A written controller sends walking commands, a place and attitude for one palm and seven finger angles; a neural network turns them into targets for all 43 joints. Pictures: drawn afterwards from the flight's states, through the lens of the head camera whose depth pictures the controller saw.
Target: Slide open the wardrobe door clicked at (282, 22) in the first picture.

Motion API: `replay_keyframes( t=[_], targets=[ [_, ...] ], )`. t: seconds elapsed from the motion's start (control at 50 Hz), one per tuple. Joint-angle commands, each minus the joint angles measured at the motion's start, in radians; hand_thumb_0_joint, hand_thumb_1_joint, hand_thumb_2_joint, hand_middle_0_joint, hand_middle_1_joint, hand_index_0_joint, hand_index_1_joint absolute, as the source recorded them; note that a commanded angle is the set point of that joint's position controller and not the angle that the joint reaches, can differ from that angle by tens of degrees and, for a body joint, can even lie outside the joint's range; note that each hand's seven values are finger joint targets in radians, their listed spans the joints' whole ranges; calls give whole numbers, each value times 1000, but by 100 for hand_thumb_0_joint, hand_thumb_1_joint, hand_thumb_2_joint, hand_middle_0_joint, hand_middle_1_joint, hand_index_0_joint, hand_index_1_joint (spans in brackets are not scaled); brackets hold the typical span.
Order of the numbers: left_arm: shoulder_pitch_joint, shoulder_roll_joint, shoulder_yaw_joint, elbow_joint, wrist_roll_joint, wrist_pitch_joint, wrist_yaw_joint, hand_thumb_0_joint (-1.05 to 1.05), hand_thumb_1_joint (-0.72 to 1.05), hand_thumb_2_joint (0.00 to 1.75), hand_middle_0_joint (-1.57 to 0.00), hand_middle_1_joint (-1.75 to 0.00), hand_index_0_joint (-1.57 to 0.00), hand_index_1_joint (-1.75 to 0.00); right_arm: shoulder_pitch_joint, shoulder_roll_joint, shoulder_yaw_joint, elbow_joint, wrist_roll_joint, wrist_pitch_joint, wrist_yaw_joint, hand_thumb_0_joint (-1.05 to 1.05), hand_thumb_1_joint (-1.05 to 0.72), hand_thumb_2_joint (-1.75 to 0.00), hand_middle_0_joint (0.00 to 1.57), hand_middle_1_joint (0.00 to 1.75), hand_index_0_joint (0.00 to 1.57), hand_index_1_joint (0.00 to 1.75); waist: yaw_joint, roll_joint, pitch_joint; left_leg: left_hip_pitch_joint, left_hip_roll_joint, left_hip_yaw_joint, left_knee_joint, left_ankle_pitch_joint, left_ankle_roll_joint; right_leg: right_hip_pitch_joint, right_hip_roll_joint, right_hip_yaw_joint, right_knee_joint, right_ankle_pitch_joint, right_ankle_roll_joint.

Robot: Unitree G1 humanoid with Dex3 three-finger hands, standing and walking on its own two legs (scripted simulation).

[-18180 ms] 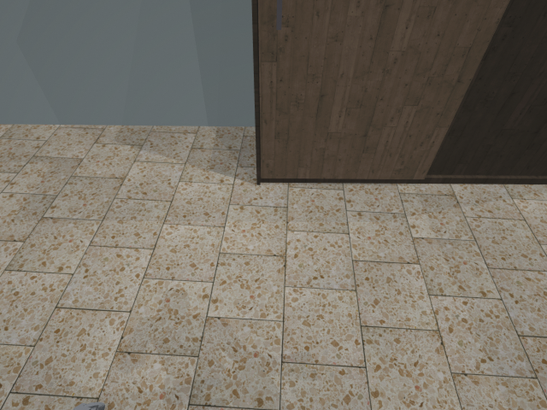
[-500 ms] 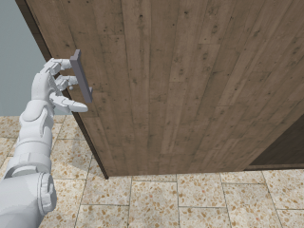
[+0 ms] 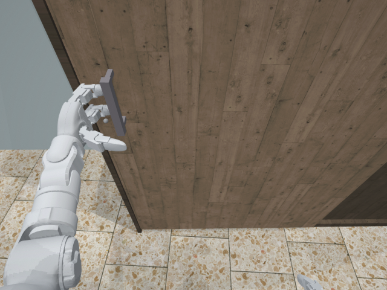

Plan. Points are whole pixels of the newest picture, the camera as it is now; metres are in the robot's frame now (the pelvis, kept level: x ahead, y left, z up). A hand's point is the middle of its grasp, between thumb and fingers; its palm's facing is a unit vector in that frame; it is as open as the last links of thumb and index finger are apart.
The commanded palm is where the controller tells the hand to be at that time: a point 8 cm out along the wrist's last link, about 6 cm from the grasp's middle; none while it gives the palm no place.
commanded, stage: slide the fingers in behind the handle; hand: left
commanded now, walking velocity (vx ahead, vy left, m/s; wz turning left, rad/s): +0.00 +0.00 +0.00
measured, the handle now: (115, 104) +0.47 +0.18 +0.13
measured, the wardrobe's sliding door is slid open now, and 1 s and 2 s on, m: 0.00 0.00 0.00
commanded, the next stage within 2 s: grip the handle and tug to test in 1.02 s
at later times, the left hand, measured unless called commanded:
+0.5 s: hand (118, 120) +0.42 +0.17 +0.13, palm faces +0.04 -1.00 +0.00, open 13.9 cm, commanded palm +0.40 +0.21 +0.13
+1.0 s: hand (124, 120) +0.42 +0.15 +0.13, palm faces +0.04 -1.00 +0.00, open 14.1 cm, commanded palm +0.39 +0.20 +0.13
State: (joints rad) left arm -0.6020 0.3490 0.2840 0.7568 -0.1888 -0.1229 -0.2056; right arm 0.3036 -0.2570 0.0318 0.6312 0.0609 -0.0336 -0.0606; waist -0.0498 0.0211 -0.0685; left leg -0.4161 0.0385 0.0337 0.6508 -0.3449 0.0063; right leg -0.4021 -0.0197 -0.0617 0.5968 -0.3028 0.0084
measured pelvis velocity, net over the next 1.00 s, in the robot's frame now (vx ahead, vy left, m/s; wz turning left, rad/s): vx -0.01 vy -0.01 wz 0.00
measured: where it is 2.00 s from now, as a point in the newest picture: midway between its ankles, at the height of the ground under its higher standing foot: outside the picture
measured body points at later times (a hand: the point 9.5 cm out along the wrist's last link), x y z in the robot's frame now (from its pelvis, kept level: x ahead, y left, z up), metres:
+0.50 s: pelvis +0.00 +0.00 +0.00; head +0.02 +0.00 +0.45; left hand +0.42 +0.22 +0.13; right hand +0.10 -0.26 -0.11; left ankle -0.01 +0.11 -0.73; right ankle +0.00 -0.13 -0.73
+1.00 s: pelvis -0.01 -0.01 +0.00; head +0.02 -0.01 +0.45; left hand +0.41 +0.21 +0.13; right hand +0.09 -0.27 -0.11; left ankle -0.01 +0.11 -0.73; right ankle +0.00 -0.13 -0.73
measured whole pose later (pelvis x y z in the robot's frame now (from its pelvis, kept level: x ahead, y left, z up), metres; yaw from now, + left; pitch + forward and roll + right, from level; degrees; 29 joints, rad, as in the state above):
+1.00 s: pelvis -0.01 -0.01 +0.00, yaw +0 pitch +5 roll -1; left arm -0.62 0.29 0.23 0.76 -0.16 -0.15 -0.12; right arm 0.31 -0.26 0.02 0.66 0.05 -0.04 -0.05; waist -0.05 0.03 -0.06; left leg -0.40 0.05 0.03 0.64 -0.33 -0.01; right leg -0.40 -0.01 -0.07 0.60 -0.30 -0.01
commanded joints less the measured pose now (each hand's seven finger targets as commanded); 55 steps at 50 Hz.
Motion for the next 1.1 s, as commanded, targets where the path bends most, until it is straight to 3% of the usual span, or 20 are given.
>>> replay_keyframes(
  t=[0.0,0.06,0.16,0.22,0.28,0.3,0.34,0.42,0.46,0.5,0.56,0.6,0.64,0.7,0.74,0.78,0.82,0.84,0.96,1.08],
  targets=[
    [-494,174,-10,-266,-6,-69,10,0,-50,30,-30,-120,-30,-120,9,-144,-54,-111,-5,-33,-8,0,-90,-90,20,30,20,30,-22,49,-291,182,-33,-42,-66,333,19,80,42,11,-40,317,-34],
    [-471,180,18,-248,-12,-71,25,0,-50,30,-30,-120,-30,-120,14,-142,-56,-101,-9,-37,-7,0,-90,-90,20,30,20,30,-11,17,-315,187,-32,-44,-65,354,16,96,44,10,-37,342,-32],
    [-478,124,-33,-261,-7,-67,29,0,-50,30,-30,-120,-30,-120,6,-137,-58,-97,-7,-38,-1,0,-90,-90,20,30,20,30,-22,27,-301,196,-31,-42,-61,356,16,78,44,7,-39,343,-30],
    [-473,162,-3,-259,-2,-67,37,0,-50,30,-30,-120,-30,-120,5,-141,-56,-97,-10,-33,-2,0,-90,-90,20,30,20,30,-11,18,-308,178,-32,-44,-69,348,17,103,42,8,-37,343,-33],
    [-479,93,-59,-297,0,-68,44,0,-50,30,-30,-120,-30,-120,0,-131,-58,-99,-8,-37,3,0,-90,-90,20,30,20,30,-16,55,-319,210,-32,-44,-63,379,14,89,45,5,-35,355,-34],
    [-467,97,-50,-263,0,-64,48,0,-50,30,-30,-120,-30,-120,9,-135,-59,-94,-11,-37,2,0,-90,-90,20,30,20,30,-21,4,-308,196,-32,-46,-61,365,18,94,45,3,-38,347,-32],
    [-495,141,-16,-246,0,-61,56,0,-50,30,-30,-120,-30,-120,7,-140,-57,-88,-10,-32,-1,0,-90,-90,20,30,20,30,-21,-17,-285,161,-35,-45,-74,311,18,96,44,6,-45,320,-30],
    [-522,154,-8,-246,15,-75,71,0,-50,30,-30,-120,-30,-120,3,-135,-54,-93,-14,-34,0,0,-90,-90,20,30,20,30,-12,18,-300,157,-39,-40,-76,292,20,104,40,14,-43,305,-31],
    [-506,98,-53,-258,20,-83,71,0,-50,30,-30,-120,-30,-120,-1,-126,-55,-94,-12,-39,5,0,-90,-90,20,30,20,30,-14,52,-304,182,-38,-39,-71,315,17,92,43,11,-41,316,-35],
    [-498,75,-69,-244,12,-88,71,0,-50,30,-30,-120,-30,-120,7,-129,-58,-91,-13,-41,7,0,-90,-90,20,30,20,30,-22,-4,-293,174,-36,-42,-69,311,19,97,45,6,-45,314,-33],
    [-505,89,-52,-248,11,-84,80,0,-50,30,-30,-120,-30,-120,0,-130,-57,-91,-11,-41,7,0,-90,-90,20,30,20,30,-15,17,-294,165,-38,-39,-78,287,16,95,44,9,-45,302,-32],
    [-488,125,-21,-211,22,-79,95,0,-50,30,-30,-120,-30,-120,7,-135,-57,-86,-15,-38,6,0,-90,-90,20,30,20,30,-8,-23,-275,135,-40,-40,-80,269,20,110,42,9,-48,289,-31],
    [-517,85,-65,-225,32,-83,96,0,-50,30,-30,-120,-30,-120,-2,-128,-55,-93,-12,-39,8,0,-90,-90,20,30,20,30,-21,2,-267,139,-41,-31,-83,251,22,94,41,16,-52,284,-28],
    [-514,108,-43,-224,28,-95,94,0,-50,30,-30,-120,-30,-120,7,-133,-58,-90,-15,-38,7,0,-90,-90,20,30,20,30,-15,-25,-293,145,-42,-34,-78,261,25,115,42,17,-52,294,-30],
    [-506,86,-61,-251,25,-102,85,0,-50,30,-30,-120,-30,-120,-4,-126,-57,-97,-12,-40,8,0,-90,-90,20,30,20,30,-10,25,-319,164,-44,-25,-78,267,23,120,42,23,-50,310,-31],
    [-498,73,-67,-245,19,-105,82,0,-50,30,-30,-120,-30,-120,-4,-125,-59,-94,-11,-44,9,0,-90,-90,20,30,20,30,-12,12,-304,162,-43,-26,-77,268,23,113,44,19,-51,312,-31],
    [-459,109,-32,-223,15,-106,84,0,-50,30,-30,-120,-30,-120,-3,-132,-58,-95,-11,-42,8,0,-90,-90,20,30,20,30,-3,-27,-291,143,-41,-27,-81,262,25,128,45,19,-52,311,-30],
    [-495,113,-39,-242,15,-108,81,0,-50,30,-30,-120,-30,-120,0,-133,-58,-93,-11,-41,6,0,-90,-90,20,30,20,30,-14,-31,-296,142,-42,-24,-81,257,27,130,44,23,-56,316,-26],
    [-495,124,-29,-256,18,-101,78,0,-50,30,-30,-120,-30,-120,-6,-129,-59,-95,-10,-38,4,0,-90,-90,20,30,20,30,-9,12,-294,151,-44,-22,-82,267,26,128,42,25,-55,324,-28],
    [-485,97,-49,-239,16,-89,80,0,-50,30,-30,-120,-30,-120,-3,-129,-59,-92,-9,-35,4,0,-90,-90,20,30,20,30,-14,-10,-280,148,-43,-25,-84,263,25,116,43,19,-58,313,-28]
  ],
)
